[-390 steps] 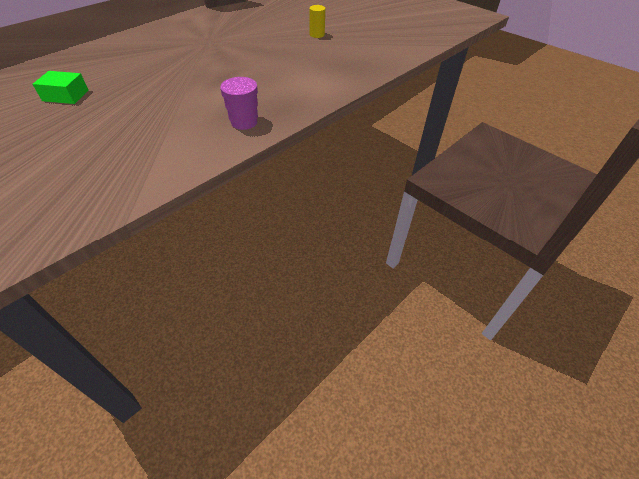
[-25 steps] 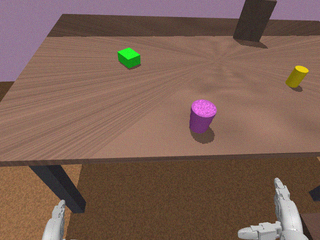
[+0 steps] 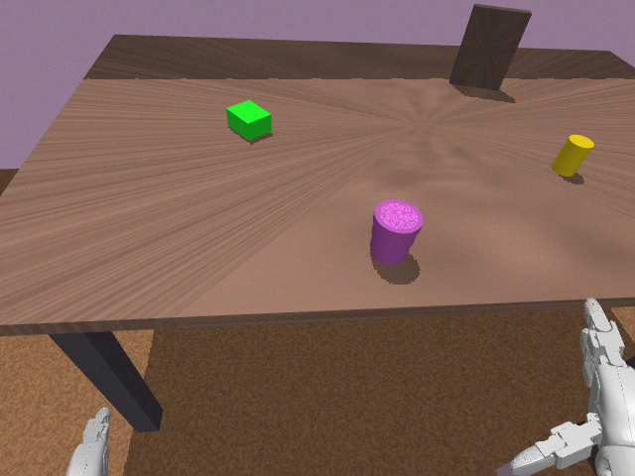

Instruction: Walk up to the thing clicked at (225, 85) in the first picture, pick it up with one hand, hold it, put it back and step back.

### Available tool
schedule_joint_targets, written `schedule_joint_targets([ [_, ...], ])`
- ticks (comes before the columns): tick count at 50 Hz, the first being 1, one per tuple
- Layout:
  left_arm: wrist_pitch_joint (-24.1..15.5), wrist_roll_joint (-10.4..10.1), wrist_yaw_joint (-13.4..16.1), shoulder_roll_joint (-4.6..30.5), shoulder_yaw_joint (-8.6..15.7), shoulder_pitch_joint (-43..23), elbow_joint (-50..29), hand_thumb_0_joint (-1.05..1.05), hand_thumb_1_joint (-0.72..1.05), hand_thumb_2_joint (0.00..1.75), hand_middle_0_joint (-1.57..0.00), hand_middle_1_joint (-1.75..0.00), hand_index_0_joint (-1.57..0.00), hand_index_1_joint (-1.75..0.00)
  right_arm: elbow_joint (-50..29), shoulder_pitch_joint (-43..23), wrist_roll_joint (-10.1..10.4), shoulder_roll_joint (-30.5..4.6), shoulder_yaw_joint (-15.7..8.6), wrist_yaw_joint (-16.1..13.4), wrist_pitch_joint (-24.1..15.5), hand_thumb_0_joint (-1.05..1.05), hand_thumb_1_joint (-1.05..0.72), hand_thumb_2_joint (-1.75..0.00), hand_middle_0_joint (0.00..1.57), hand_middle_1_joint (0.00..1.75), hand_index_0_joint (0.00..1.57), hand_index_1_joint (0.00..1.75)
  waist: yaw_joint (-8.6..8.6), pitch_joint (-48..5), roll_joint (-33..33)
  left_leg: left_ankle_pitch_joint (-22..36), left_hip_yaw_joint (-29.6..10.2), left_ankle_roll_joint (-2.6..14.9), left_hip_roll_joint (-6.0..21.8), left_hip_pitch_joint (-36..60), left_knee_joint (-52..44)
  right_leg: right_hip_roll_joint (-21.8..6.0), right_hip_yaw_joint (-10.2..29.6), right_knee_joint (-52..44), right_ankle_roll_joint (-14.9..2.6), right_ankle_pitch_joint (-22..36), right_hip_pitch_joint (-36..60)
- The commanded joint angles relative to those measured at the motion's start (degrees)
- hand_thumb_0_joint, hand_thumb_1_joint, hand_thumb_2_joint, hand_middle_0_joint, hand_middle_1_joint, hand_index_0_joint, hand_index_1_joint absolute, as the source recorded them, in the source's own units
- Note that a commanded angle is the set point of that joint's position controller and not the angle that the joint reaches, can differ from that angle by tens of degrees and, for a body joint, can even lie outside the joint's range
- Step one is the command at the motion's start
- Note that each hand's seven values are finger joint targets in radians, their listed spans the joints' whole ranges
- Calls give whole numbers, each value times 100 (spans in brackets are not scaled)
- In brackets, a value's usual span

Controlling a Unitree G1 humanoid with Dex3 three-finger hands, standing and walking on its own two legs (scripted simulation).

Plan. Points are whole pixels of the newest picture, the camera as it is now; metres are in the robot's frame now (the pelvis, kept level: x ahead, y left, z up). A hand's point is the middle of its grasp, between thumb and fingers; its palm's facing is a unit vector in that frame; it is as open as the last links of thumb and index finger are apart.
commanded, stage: rise first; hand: right
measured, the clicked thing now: (392, 234) +0.47 -0.16 +0.01
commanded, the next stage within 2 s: go down in 0.68 s
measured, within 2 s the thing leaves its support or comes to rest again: neither
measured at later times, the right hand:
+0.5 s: hand (575, 384) +0.18 -0.26 +0.10, palm faces +0.35 +0.85 -0.40, open 17.6 cm
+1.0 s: hand (591, 362) +0.19 -0.27 +0.13, palm faces +0.39 +0.85 -0.37, open 17.7 cm
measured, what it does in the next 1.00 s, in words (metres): stands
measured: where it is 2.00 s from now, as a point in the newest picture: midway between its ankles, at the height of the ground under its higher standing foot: outside the picture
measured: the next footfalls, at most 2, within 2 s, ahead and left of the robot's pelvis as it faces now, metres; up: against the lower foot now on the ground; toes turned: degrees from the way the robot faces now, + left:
none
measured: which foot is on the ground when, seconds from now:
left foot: down 0.00-1.00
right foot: down 0.00-1.00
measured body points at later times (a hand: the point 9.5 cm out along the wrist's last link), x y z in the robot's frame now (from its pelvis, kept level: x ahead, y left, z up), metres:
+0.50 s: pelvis -0.02 +0.00 +0.00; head -0.02 +0.02 +0.45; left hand +0.14 +0.26 -0.09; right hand +0.15 -0.31 +0.13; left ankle -0.03 +0.12 -0.74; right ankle +0.00 -0.14 -0.74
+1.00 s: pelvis -0.01 +0.00 +0.00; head -0.03 +0.01 +0.45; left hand +0.15 +0.26 -0.09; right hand +0.16 -0.31 +0.15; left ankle -0.03 +0.12 -0.74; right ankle +0.00 -0.14 -0.74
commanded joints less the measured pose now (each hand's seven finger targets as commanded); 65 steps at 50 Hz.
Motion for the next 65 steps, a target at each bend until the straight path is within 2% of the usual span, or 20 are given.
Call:
schedule_joint_targets([
  [1,-319,-23,19,734,248,-561,-1081,0,-57,6,-6,-6,-4,-7,-1570,-516,43,-1155,-737,-37,-518,0,59,-3,5,5,5,5,6,-471,80,1483,184,5,-51,-163,-359,150,-265,-203,-208,1386,251],
  [7,-361,-10,-7,596,216,-262,-810,0,-57,6,-6,-6,-4,-7,-1511,-339,38,-1095,-793,-11,-621,0,58,-3,5,5,5,5,10,-219,114,1055,197,13,-41,-295,-432,177,-268,-269,-223,979,148],
  [9,-416,-20,11,836,414,-453,-1071,0,-57,6,-6,-6,-4,-7,-1672,-466,61,-1267,-978,-24,-702,0,58,-3,5,5,5,5,-10,-375,210,1082,198,10,-52,-214,-435,175,-250,-245,-221,1032,183],
  [11,-428,-15,-26,701,261,-371,-1126,0,-57,6,-6,-6,-4,-7,-1593,-289,65,-1136,-885,0,-728,0,58,-3,5,5,5,5,-53,-298,262,1042,211,21,-51,-162,-448,177,-257,-278,-234,997,128],
  [17,-479,-21,-37,777,415,-509,-1048,0,-57,6,-6,-6,-4,-7,-1833,-508,71,-1145,-926,14,-859,0,59,-3,5,5,5,5,-4,-265,60,741,220,52,-82,-263,-473,149,-236,-363,-212,714,118],
  [19,-473,-25,-73,493,147,-362,-885,0,-57,6,-5,-6,-4,-7,-1831,-534,68,-1042,-803,40,-890,0,60,-3,5,5,5,5,-4,-158,113,604,217,49,-71,-310,-522,167,-231,-359,-223,605,69],
  [24,-522,-7,-24,761,434,-410,-754,0,-56,7,-5,-6,-5,-7,-1853,-459,75,-1114,-917,28,-973,0,59,-4,5,6,5,6,-44,-249,45,733,232,70,-90,-282,-446,134,-211,-371,-204,738,135],
  [27,-563,-10,-39,725,389,-466,-911,0,-56,7,-6,-6,-5,-7,-2001,-482,69,-1264,-1076,9,-1028,0,58,-4,5,6,5,6,-80,-360,89,878,239,63,-92,-170,-428,142,-215,-320,-202,888,120],
  [34,-551,-27,-88,610,363,-450,-745,0,-56,8,-5,-6,-5,-7,-1980,-404,80,-1068,-923,54,-1105,0,59,-5,5,6,5,6,-59,-211,33,759,224,74,-96,-228,-456,146,-235,-341,-203,776,81],
  [37,-599,-26,-77,766,443,-544,-1034,0,-56,8,-6,-6,-5,-7,-2271,-524,89,-1240,-1093,45,-1156,0,58,-5,5,6,5,6,-81,-305,-12,824,247,82,-106,-169,-432,128,-218,-369,-192,843,105],
  [38,-574,-36,-94,631,357,-370,-789,0,-56,8,-6,-6,-5,-7,-2008,-433,88,-1093,-938,63,-1135,0,58,-5,5,6,5,6,-42,-101,46,630,262,86,-131,-252,-465,120,-205,-407,-196,652,22],
  [40,-601,-32,-71,727,493,-480,-999,0,-51,0,-5,-6,-7,-4,-2312,-532,80,-1261,-1104,42,-1172,0,56,-6,2,6,4,6,-36,-353,-103,839,232,80,-103,-168,-436,141,-225,-360,-194,861,164],
  [41,-614,136,-130,463,245,-555,-945,0,-55,4,-6,-6,-6,-6,-2420,-640,44,-656,-889,105,-1377,0,60,-4,3,6,4,6,95,-657,378,979,220,-13,-177,-257,-339,134,-119,-178,-209,912,271],
  [42,-613,118,-107,606,421,-500,-876,0,-55,4,-6,-6,-6,-6,-2301,-586,54,-940,-1155,112,-1436,0,58,-4,3,6,5,6,34,-670,246,1024,191,-22,-148,-258,-326,161,-145,-170,-210,925,271],
  [45,-527,108,-55,871,669,-514,-404,0,-56,5,-6,-6,-6,-6,-1776,-761,137,-1211,-1402,177,-1388,0,60,-4,3,6,4,6,75,-404,43,986,181,-22,-137,-503,-291,174,-119,-218,-201,843,171],
  [47,-472,122,-36,872,703,-656,-255,0,-55,4,-6,-6,-6,-6,-1506,-882,204,-1114,-1343,286,-1289,0,61,-4,3,6,4,6,143,-333,19,901,155,-15,-132,-553,-319,178,-121,-198,-204,713,50],
  [50,-470,100,4,582,282,-1107,-601,0,-55,4,-6,-5,-6,-6,-1579,-1471,291,-1184,-1311,458,-1256,0,61,-5,3,6,4,6,70,-502,131,849,117,-26,-97,-496,-372,198,-123,-152,-221,685,76],
  [52,-468,81,91,718,336,-1152,-620,0,-55,4,-6,-5,-5,-6,-1345,-1792,345,-1236,-1264,599,-1221,0,59,-4,4,6,5,6,195,-399,321,727,108,-40,-93,-597,-435,211,-112,-180,-245,527,94],
  [62,-557,-41,517,833,59,-1074,-252,0,-54,3,-5,-5,-5,-4,275,-3903,1018,-2493,-1889,1730,-484,0,54,-2,5,5,5,5,245,-1061,-261,1282,68,-48,-41,-478,-293,230,-43,-85,-249,870,261],
  [65,-607,-97,547,642,-239,-973,-59,0,-54,3,-5,-5,-5,-4,1021,-4263,1250,-2506,-1780,2203,-138,0,54,-2,6,4,5,4,265,-1151,-280,1577,132,-18,-64,-530,-183,179,-27,-24,-247,1184,217],
])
